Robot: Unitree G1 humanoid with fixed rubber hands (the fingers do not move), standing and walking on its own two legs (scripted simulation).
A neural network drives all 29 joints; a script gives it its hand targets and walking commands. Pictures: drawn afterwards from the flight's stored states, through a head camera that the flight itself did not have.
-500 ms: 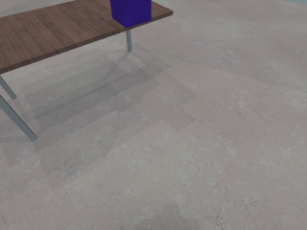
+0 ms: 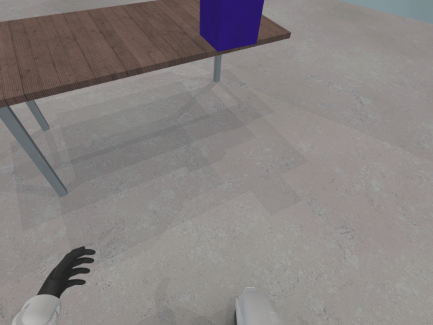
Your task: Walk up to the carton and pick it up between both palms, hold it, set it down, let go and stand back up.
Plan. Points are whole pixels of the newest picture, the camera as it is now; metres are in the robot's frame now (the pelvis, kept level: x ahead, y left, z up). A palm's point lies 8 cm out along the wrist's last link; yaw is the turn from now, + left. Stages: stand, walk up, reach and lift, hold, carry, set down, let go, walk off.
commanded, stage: walk up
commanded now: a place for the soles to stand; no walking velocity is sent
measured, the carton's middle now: (230, 10) +1.37 -0.19 +0.01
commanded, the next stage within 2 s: none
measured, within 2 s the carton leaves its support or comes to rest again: neither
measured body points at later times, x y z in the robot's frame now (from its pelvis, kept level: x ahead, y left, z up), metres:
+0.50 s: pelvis +0.21 -0.06 -0.02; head +0.22 -0.04 +0.43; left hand +0.17 +0.27 -0.11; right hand +0.47 -0.32 -0.04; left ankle +0.27 +0.05 -0.73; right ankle +0.18 -0.18 -0.70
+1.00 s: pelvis +0.45 -0.16 -0.01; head +0.46 -0.15 +0.44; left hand +0.45 +0.19 -0.07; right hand +0.69 -0.43 -0.07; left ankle +0.42 -0.03 -0.67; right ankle +0.55 -0.25 -0.73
